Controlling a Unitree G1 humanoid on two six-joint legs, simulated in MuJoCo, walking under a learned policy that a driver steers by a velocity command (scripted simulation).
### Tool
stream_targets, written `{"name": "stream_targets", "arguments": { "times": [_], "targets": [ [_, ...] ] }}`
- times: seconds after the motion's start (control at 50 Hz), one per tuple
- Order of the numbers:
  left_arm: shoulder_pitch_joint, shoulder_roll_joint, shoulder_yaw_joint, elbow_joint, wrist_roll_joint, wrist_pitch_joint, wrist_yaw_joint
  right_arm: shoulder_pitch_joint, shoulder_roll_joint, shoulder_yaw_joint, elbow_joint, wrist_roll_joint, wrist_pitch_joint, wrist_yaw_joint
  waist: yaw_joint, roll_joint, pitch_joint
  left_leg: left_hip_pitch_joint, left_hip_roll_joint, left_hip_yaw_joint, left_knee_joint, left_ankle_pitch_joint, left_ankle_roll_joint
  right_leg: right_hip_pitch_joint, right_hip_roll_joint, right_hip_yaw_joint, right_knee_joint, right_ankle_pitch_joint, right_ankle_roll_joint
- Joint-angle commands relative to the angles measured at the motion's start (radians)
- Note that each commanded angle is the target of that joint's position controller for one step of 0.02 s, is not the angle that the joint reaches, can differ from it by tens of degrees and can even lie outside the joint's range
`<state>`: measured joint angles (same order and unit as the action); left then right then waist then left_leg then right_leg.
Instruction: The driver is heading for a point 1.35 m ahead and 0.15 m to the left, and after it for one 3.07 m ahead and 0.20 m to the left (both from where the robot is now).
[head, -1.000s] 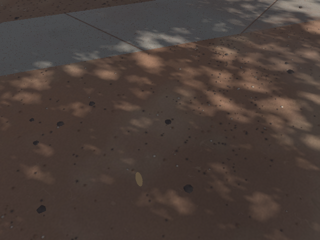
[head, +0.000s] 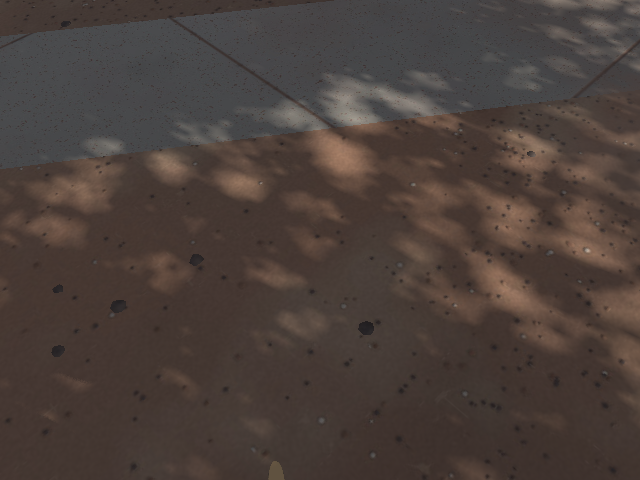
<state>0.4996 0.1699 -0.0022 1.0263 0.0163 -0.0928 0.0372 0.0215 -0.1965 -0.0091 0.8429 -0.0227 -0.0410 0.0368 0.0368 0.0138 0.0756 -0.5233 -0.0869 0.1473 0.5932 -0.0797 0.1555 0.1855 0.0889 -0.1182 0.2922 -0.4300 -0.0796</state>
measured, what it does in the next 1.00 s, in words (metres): walks ahead, turning left: left foot, then right foot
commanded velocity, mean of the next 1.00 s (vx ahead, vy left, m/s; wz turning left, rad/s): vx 0.50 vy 0.00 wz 0.31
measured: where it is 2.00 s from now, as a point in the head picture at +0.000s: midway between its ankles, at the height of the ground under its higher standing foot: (289, 226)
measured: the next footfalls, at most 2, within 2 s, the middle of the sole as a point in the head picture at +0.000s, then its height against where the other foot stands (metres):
left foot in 0.02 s outside the picture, level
right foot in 0.58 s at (383, 441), level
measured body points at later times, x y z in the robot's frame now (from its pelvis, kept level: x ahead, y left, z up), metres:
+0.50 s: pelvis +0.28 -0.01 +0.02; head +0.31 +0.01 +0.46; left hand +0.46 +0.25 -0.07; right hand +0.27 -0.28 -0.11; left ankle +0.13 +0.03 -0.72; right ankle +0.47 -0.10 -0.68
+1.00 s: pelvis +0.54 +0.03 +0.02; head +0.56 +0.04 +0.47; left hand +0.39 +0.24 -0.11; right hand +0.79 -0.11 -0.08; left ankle +0.65 +0.20 -0.68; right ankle +0.48 -0.07 -0.72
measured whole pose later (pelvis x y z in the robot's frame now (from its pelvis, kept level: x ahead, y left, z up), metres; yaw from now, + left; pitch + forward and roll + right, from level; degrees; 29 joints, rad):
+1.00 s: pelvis +0.54 +0.03 +0.02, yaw +19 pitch +1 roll -1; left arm 0.49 0.20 0.02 0.98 0.01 -0.09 -0.01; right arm 0.03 -0.22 0.00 0.81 -0.03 -0.04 0.04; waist 0.07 0.04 0.04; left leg -0.60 0.07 0.03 0.67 -0.04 0.03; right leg 0.03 0.08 -0.04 0.19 -0.24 -0.07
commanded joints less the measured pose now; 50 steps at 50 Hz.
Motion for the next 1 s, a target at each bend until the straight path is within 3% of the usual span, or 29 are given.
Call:
{"name": "stream_targets", "arguments": {
  "times": [0.02,0.04,0.06,0.08,0.1,0.12,0.14,0.18,0.24,0.32,0.46,0.48,0.52,0.54,0.56,0.58,0.6,0.62,0.64,0.66,0.68,0.72,0.78,0.84,0.9,1.0],
  "targets": [
    [-0.099,0.227,0.05,-0.072,-0.003,0.002,0.012,0.446,-0.184,-0.07,0.093,-0.011,-0.008,-0.018,-0.266,-0.087,-0.19,0.528,0.022,-0.111,-0.113,-0.042,0.106,-0.279,-0.252,-0.016,0.69,1.147,0.042],
    [-0.095,0.137,0.034,-0.11,0.018,-0.006,-0.002,0.468,-0.238,-0.084,0.097,-0.008,-0.002,-0.026,-0.208,0.102,-0.237,0.704,0.261,-0.431,-0.075,0.025,0.174,-0.545,-0.109,-0.024,1.037,0.178,0.03],
    [-0.032,0.119,0.035,-0.153,-0.003,-0.006,-0.017,0.422,-0.273,-0.095,0.08,0.004,0.004,-0.023,-0.132,0.185,-0.312,0.862,0.424,-0.918,-0.223,-0.073,0.362,-0.862,0.004,0.14,1.296,-0.107,0.054],
    [-0.115,0.174,0.038,-0.172,0.013,-0.021,-0.025,0.333,-0.234,-0.094,0.067,0.027,0.007,-0.022,-0.119,0.029,-0.175,0.733,0.395,-0.836,-0.335,-0.257,0.32,-0.95,-0.078,0.21,1.201,0.027,0.025],
    [-0.175,0.194,0.044,-0.191,0.005,-0.031,-0.034,0.278,-0.184,-0.083,0.054,0.022,0.006,-0.023,-0.092,-0.028,-0.069,0.577,0.368,-0.747,-0.39,-0.262,0.277,-0.924,-0.109,0.196,1.123,0.094,0.023],
    [-0.191,0.185,0.045,-0.192,0.007,-0.029,-0.033,0.247,-0.143,-0.073,0.054,0.013,0.0,-0.023,-0.041,-0.101,-0.005,0.449,0.325,-0.669,-0.41,-0.142,0.228,-0.865,-0.141,0.189,1.04,0.122,0.032],
    [-0.187,0.172,0.043,-0.197,0.021,-0.01,-0.033,0.245,-0.133,-0.068,0.051,0.015,-0.01,-0.028,-0.012,-0.117,0.001,0.367,0.282,-0.601,-0.41,-0.038,0.199,-0.801,-0.161,0.191,0.98,0.122,0.052],
    [-0.18,0.134,0.035,-0.206,0.035,0.029,-0.039,0.266,-0.149,-0.065,0.06,0.019,-0.031,-0.03,0.012,-0.083,-0.011,0.284,0.225,-0.504,-0.411,0.101,0.17,-0.732,-0.178,0.168,0.883,0.125,0.082],
    [-0.291,0.132,0.034,-0.259,0.033,0.049,-0.043,0.328,-0.187,-0.073,0.069,0.023,-0.037,-0.032,-0.015,-0.019,-0.004,0.257,0.171,-0.445,-0.42,0.17,0.126,-0.768,-0.187,0.13,0.739,0.244,0.115],
    [-0.461,0.146,0.035,-0.322,0.027,0.058,-0.05,0.447,-0.182,-0.072,0.08,0.025,-0.025,-0.035,-0.095,0.032,-0.02,0.392,0.155,-0.463,-0.381,0.251,0.045,-0.87,-0.168,0.123,0.576,0.405,0.128],
    [-0.652,0.138,0.014,-0.397,0.017,0.041,-0.068,0.554,-0.171,-0.064,0.094,0.005,-0.024,-0.056,-0.165,0.071,-0.012,0.607,0.189,-0.482,-0.311,0.414,0.045,-0.887,-0.109,0.092,0.34,0.408,0.091],
    [-0.649,0.14,0.013,-0.402,0.015,0.036,-0.068,0.547,-0.175,-0.063,0.095,0.003,-0.026,-0.06,-0.156,0.078,-0.011,0.613,0.205,-0.485,-0.303,0.446,0.042,-0.844,-0.102,0.094,0.303,0.403,0.075],
    [-0.535,0.17,0.025,-0.373,0.011,0.026,-0.061,0.485,-0.199,-0.065,0.084,0.003,-0.033,-0.064,-0.087,0.09,-0.038,0.578,0.212,-0.465,-0.239,0.6,0.012,-0.643,-0.07,0.095,0.227,0.347,0.033],
    [-0.422,0.198,0.038,-0.336,0.009,0.019,-0.051,0.468,-0.212,-0.067,0.083,0.003,-0.038,-0.06,-0.04,0.085,-0.09,0.573,0.199,-0.452,-0.133,0.716,-0.003,-0.506,-0.041,0.088,0.202,0.317,0.01],
    [-0.269,0.224,0.051,-0.292,0.009,0.008,-0.038,0.443,-0.216,-0.066,0.082,0.006,-0.045,-0.051,0.038,0.055,-0.164,0.517,0.161,-0.412,0.037,0.692,-0.02,-0.312,-0.063,0.102,0.149,0.358,-0.02],
    [-0.105,0.284,0.067,-0.27,0.031,0.0,-0.02,0.443,-0.171,-0.054,0.054,0.013,-0.053,-0.043,0.093,-0.018,-0.293,0.356,0.119,-0.382,0.284,0.395,-0.031,-0.065,-0.251,0.299,0.16,0.226,-0.066],
    [-0.054,0.37,0.094,-0.25,0.045,0.011,-0.023,0.606,-0.081,-0.039,0.065,0.051,-0.046,-0.041,0.032,-0.272,-0.413,0.052,-0.06,-0.261,0.625,-0.361,-0.078,0.176,-0.519,0.767,0.103,0.213,-0.226],
    [-0.095,0.288,0.088,-0.244,0.012,0.023,-0.037,0.579,-0.182,-0.053,0.081,0.012,-0.04,-0.05,0.015,-0.15,-0.329,-0.056,-0.009,-0.282,0.713,-0.403,-0.065,0.07,-0.497,0.876,0.017,0.092,-0.225],
    [-0.194,0.22,0.073,-0.258,0.002,0.022,-0.042,0.467,-0.183,-0.057,0.061,0.002,-0.039,-0.044,-0.007,-0.068,-0.165,-0.077,0.031,-0.283,0.7,-0.303,-0.067,-0.089,-0.45,0.713,-0.015,0.093,-0.202],
    [-0.24,0.177,0.064,-0.257,0.007,0.016,-0.047,0.396,-0.165,-0.051,0.041,-0.002,-0.04,-0.038,-0.017,-0.017,-0.098,-0.066,0.06,-0.273,0.656,-0.248,-0.07,-0.192,-0.4,0.593,-0.041,0.196,-0.177],
    [-0.238,0.163,0.058,-0.243,0.009,0.01,-0.046,0.367,-0.156,-0.051,0.031,-0.006,-0.034,-0.031,-0.032,-0.036,-0.069,-0.05,0.085,-0.262,0.615,-0.233,-0.072,-0.249,-0.357,0.503,-0.059,0.292,-0.151],
    [-0.204,0.145,0.05,-0.203,0.002,-0.004,-0.047,0.379,-0.126,-0.044,0.031,-0.016,-0.016,-0.017,-0.062,-0.092,-0.071,0.001,0.102,-0.238,0.557,-0.222,-0.086,-0.305,-0.304,0.398,-0.086,0.419,-0.126],
    [-0.14,0.154,0.052,-0.162,-0.008,-0.019,-0.052,0.329,-0.103,-0.037,0.016,-0.023,-0.004,-0.005,-0.068,-0.098,-0.061,-0.049,0.125,-0.194,0.503,-0.18,-0.102,-0.309,-0.289,0.329,-0.123,0.496,-0.135],
    [-0.084,0.158,0.052,-0.134,-0.009,-0.015,-0.051,0.173,-0.093,-0.026,-0.036,-0.02,-0.003,0.001,-0.041,-0.089,-0.015,-0.134,0.161,-0.151,0.379,-0.07,-0.122,-0.306,-0.269,0.277,-0.166,0.515,-0.13],
    [-0.034,0.162,0.051,-0.11,-0.012,-0.013,-0.051,0.043,-0.072,-0.01,-0.074,-0.013,-0.007,0.004,-0.011,-0.089,-0.002,-0.103,0.156,-0.112,0.197,0.033,-0.131,-0.301,-0.244,0.222,-0.166,0.575,-0.108],
    [0.036,0.181,0.052,-0.073,-0.002,-0.006,-0.041,-0.086,-0.085,-0.004,-0.11,-0.003,-0.012,0.0,0.021,-0.091,0.01,-0.056,0.128,-0.09,0.03,0.043,-0.112,-0.195,-0.287,0.218,-0.125,0.647,-0.105]
  ]
}}
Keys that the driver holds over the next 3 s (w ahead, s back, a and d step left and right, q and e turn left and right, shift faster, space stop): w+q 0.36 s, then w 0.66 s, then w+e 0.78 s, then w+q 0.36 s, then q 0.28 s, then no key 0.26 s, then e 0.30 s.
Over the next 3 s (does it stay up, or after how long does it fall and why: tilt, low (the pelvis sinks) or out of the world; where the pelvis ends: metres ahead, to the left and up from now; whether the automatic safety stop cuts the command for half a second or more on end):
stays up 1.31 0.11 0.02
